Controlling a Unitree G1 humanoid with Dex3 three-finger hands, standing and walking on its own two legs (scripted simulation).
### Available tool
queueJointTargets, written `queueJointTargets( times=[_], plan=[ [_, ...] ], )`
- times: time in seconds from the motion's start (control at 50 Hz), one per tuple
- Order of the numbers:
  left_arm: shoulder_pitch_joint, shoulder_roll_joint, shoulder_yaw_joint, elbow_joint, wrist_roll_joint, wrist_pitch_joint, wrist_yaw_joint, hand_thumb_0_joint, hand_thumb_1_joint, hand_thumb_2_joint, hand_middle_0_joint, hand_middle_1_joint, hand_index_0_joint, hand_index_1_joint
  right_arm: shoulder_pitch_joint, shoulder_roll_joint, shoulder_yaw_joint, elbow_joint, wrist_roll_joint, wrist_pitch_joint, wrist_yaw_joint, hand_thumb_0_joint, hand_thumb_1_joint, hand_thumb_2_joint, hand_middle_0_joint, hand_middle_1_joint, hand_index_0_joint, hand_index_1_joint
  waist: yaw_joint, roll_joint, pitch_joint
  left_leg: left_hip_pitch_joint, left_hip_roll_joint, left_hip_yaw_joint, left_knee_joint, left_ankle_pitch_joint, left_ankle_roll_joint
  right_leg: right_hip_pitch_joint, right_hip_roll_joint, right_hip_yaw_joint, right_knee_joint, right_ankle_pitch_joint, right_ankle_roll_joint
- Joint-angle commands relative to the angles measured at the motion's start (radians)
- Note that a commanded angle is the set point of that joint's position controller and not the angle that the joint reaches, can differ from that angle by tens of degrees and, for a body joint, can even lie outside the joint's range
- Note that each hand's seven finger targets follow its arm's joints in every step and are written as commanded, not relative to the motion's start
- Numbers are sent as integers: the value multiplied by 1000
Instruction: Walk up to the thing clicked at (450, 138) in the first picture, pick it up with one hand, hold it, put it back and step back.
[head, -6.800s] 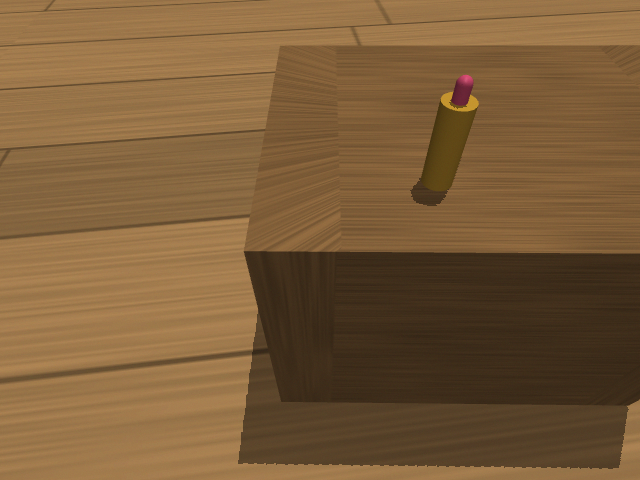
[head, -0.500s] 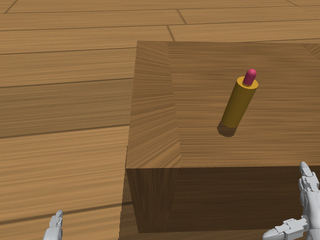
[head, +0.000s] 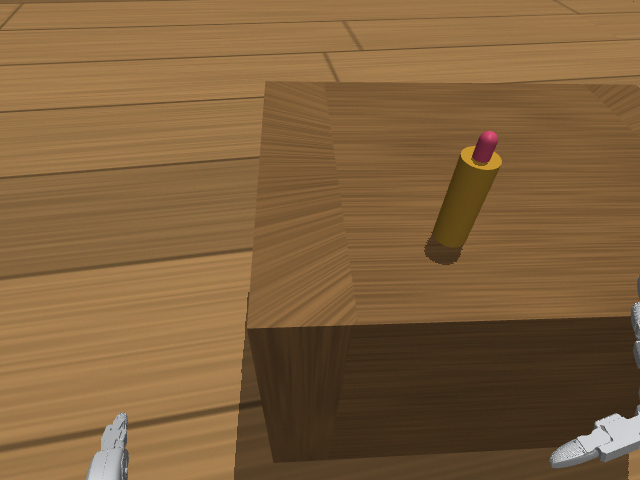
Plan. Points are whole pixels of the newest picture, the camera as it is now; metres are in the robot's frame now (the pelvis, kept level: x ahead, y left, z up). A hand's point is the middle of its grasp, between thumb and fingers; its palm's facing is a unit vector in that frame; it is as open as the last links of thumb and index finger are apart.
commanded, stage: rise first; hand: right
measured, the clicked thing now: (467, 190) +0.51 -0.25 +0.08
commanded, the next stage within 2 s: go down in 0.46 s
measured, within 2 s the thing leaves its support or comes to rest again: neither
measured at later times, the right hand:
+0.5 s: hand (618, 363) +0.19 -0.28 +0.12, palm faces +0.39 +0.81 -0.44, open 17.5 cm
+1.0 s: hand (633, 310) +0.24 -0.32 +0.13, palm faces +0.38 +0.87 -0.30, open 17.2 cm
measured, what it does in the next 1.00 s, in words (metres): stands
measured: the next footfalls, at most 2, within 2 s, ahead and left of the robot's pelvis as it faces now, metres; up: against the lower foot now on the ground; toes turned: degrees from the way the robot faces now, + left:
none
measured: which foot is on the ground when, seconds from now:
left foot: down 0.00-1.00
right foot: down 0.00-1.00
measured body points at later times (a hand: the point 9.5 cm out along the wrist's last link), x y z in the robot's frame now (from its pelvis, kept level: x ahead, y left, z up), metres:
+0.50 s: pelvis +0.00 +0.00 +0.00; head -0.01 +0.02 +0.45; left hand +0.16 +0.26 -0.09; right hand +0.16 -0.32 +0.15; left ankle -0.03 +0.12 -0.74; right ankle +0.03 -0.13 -0.74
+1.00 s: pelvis -0.01 +0.00 +0.00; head -0.01 +0.01 +0.45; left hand +0.16 +0.26 -0.09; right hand +0.22 -0.37 +0.15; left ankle -0.03 +0.12 -0.74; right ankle +0.03 -0.13 -0.74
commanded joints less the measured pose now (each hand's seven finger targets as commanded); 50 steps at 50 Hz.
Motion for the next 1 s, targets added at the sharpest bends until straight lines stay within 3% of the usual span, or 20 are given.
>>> queueJointTargets(
  times=[0.0,0.12,0.2,0.36,0.4,0.44,0.46,0.54,0.56,0.58,0.6,0.62,0.64,0.66,0.7,0.72,0.8,0.9,0.94,0.98],
  plan=[
    [-94,138,58,-125,1,-50,5,0,-561,48,-56,-51,-46,-62,-79,-204,-132,-217,14,-79,-20,0,563,-23,50,52,52,52,-2,-13,-61,-89,-16,41,-85,112,14,63,13,-45,-54,76,-28],
    [-81,116,38,-154,2,-56,5,0,-553,51,-55,-54,-50,-59,-82,-212,-145,-245,14,-97,-18,0,563,-29,50,52,52,52,-9,27,-73,-78,-10,38,-91,125,8,71,20,-49,-47,91,-33],
    [-92,154,76,-171,0,-59,6,0,-555,57,-55,-55,-49,-61,-81,-226,-163,-242,15,-100,-17,0,567,-32,50,53,51,53,0,44,-81,-76,-10,39,-86,148,4,76,20,-47,-44,107,-34],
    [-85,118,49,-135,0,-52,-1,0,-552,66,-57,-59,-53,-64,-85,-224,-172,-271,18,-114,-15,0,547,-42,51,53,52,53,-10,-5,-70,-69,-13,39,-79,157,10,71,18,-47,-46,119,-30],
    [-94,161,90,-154,1,-55,3,0,-556,73,-57,-60,-50,-66,-92,-230,-177,-280,17,-112,-15,0,561,-42,50,54,52,54,5,1,-79,-76,-14,41,-84,136,10,74,16,-46,-51,100,-31],
    [-88,122,55,-140,-1,-55,-2,0,-554,73,-57,-61,-52,-66,-101,-227,-173,-284,18,-113,-13,0,561,-43,50,54,52,54,-2,0,-57,-83,-13,40,-93,115,9,63,21,-47,-52,78,-32],
    [-103,135,65,-159,-2,-57,-1,0,-552,72,-56,-61,-52,-65,-101,-248,-201,-269,19,-114,-16,0,560,-43,50,54,52,54,-7,18,-57,-81,-11,37,-100,104,8,60,23,-48,-49,72,-34],
    [-74,127,59,-166,-4,-57,-2,0,-490,0,-52,-60,-80,-30,-83,-228,-184,-279,20,-119,-11,0,478,-55,44,58,58,58,-3,24,-78,-71,-9,39,-86,157,5,79,23,-49,-41,119,-34],
    [-104,118,61,-143,24,-59,-9,0,-562,80,-68,-67,-53,-83,-52,-128,-149,-271,0,-150,-1,0,479,-63,48,53,52,53,18,82,-103,-98,-31,41,-52,187,-5,82,16,-30,-19,131,-33],
    [-63,153,98,-139,-4,-52,0,0,-497,0,-53,-58,-78,-32,-75,-277,-233,-247,19,-125,-14,0,423,-56,49,57,61,57,-18,-20,-80,-67,-9,37,-79,151,8,68,23,-47,-43,116,-30],
    [-99,113,58,-118,26,-53,-12,0,-527,22,-56,-60,-64,-52,-99,-159,-175,-265,0,-160,-3,0,477,-48,45,56,59,56,26,60,-88,-115,-29,36,-58,151,-4,71,18,-30,-24,96,-33],
    [-108,135,85,-117,24,-55,-10,0,-532,23,-57,-60,-63,-54,-95,-188,-208,-261,6,-177,1,0,471,-45,46,54,59,54,6,23,-81,-120,-26,34,-56,132,-2,60,21,-32,-26,79,-30],
    [-109,167,111,-122,26,-52,-4,0,-531,22,-56,-58,-63,-51,-98,-202,-219,-219,5,-176,2,0,475,-54,42,57,56,57,25,35,-93,-127,-24,28,-56,126,-2,69,21,-32,-20,72,-32],
    [-105,166,118,-73,27,-49,-2,0,-533,24,-57,-58,-62,-53,-125,-225,-241,-240,16,-183,7,0,497,-52,38,58,54,58,15,9,-81,-138,-23,29,-58,113,-1,55,24,-32,-24,58,-30],
    [-154,130,76,-105,27,-48,-3,0,-528,18,-55,-56,-64,-47,-167,-243,-255,-232,21,-193,16,0,495,-53,38,58,54,58,5,7,-93,-135,-26,28,-56,100,3,46,20,-27,-20,50,-29],
    [-172,140,85,-93,26,-46,2,0,-530,19,-56,-57,-64,-48,-173,-228,-237,-195,25,-189,22,0,461,-57,42,57,56,57,16,2,-97,-140,-25,24,-52,106,2,48,20,-28,-17,50,-27],
    [-191,126,53,-81,21,-46,28,0,-537,24,-57,-55,-62,-49,-307,-280,-272,-114,61,-175,67,0,468,-70,35,62,50,62,29,30,-125,-149,-16,11,-62,112,-5,53,29,-25,1,44,-33],
    [-203,161,37,-49,9,-50,74,0,-530,18,-51,-49,-61,-38,-535,-382,-298,71,132,-120,176,0,484,-67,36,61,51,61,55,15,-126,-181,-8,-2,-74,75,-10,32,26,-16,-2,-5,-37],
    [-202,122,-16,-32,3,-53,88,0,-527,14,-49,-47,-61,-34,-616,-420,-302,144,156,-96,231,0,474,-65,40,60,53,60,50,-13,-142,-182,-7,-6,-70,71,-8,34,24,-13,-4,-9,-36],
    [-181,149,-12,-62,0,-61,105,0,-528,15,-48,-45,-60,-33,-662,-475,-332,224,182,-66,287,0,463,-58,46,57,55,57,52,-8,-186,-165,-4,-7,-62,97,-8,41,25,-9,1,15,-37]
  ],
)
